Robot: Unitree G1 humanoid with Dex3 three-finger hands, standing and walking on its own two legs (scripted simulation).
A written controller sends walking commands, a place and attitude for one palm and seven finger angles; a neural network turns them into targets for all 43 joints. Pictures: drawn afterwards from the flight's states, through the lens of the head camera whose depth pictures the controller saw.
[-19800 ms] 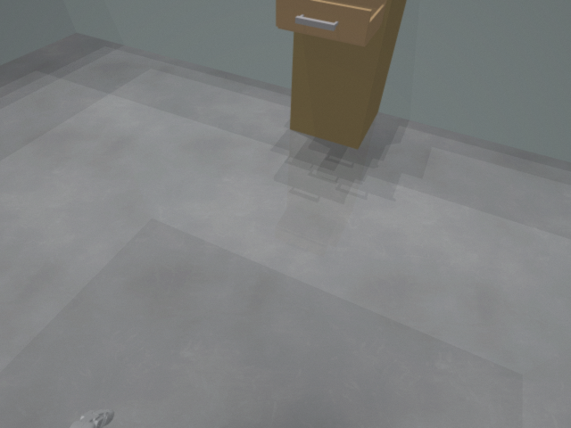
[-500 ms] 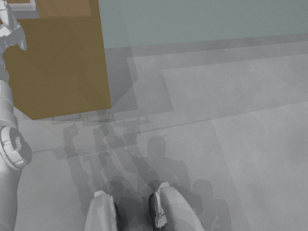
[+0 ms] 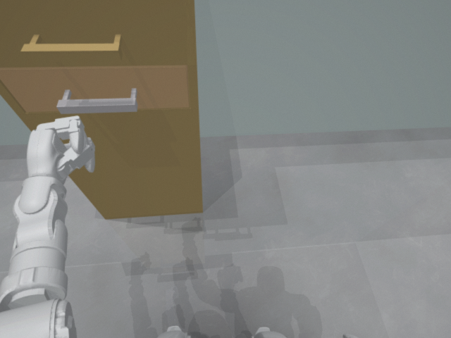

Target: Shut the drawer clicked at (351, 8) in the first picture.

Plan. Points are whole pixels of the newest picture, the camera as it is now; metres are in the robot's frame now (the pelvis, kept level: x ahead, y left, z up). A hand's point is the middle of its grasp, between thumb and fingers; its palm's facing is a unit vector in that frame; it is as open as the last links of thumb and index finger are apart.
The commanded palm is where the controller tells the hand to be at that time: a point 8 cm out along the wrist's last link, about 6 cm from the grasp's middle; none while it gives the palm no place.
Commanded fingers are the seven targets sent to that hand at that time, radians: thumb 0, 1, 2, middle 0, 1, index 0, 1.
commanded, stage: draw the hand back to the body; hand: left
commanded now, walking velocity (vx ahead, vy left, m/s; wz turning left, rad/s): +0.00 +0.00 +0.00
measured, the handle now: (100, 99) +0.61 +0.27 +0.01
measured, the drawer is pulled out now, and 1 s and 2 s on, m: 0.00 0.00 0.00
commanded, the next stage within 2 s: step back with the hand held close in 1.00 s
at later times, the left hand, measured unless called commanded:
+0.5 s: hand (23, 216) +0.27 +0.24 +0.15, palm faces +0.35 -0.89 -0.27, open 3.3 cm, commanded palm +0.21 +0.28 +0.17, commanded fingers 0.00 0.90 0.90 -1.40 -1.60 -1.40 -1.60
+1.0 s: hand out of the picture +0.16 +0.23 +0.21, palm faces +0.45 -0.80 -0.40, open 3.3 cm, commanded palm +0.11 +0.27 +0.22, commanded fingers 0.00 0.90 0.90 -1.40 -1.60 -1.40 -1.60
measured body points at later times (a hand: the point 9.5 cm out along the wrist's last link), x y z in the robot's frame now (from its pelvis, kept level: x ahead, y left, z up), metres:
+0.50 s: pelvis +0.00 +0.00 +0.04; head -0.01 -0.02 +0.49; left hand +0.24 +0.28 +0.17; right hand +0.19 -0.22 -0.04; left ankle -0.02 +0.10 -0.69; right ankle -0.02 -0.12 -0.69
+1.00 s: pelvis -0.01 -0.02 +0.05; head -0.03 -0.05 +0.50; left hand +0.13 +0.27 +0.23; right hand +0.19 -0.23 -0.04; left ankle -0.02 +0.10 -0.69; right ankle -0.02 -0.12 -0.69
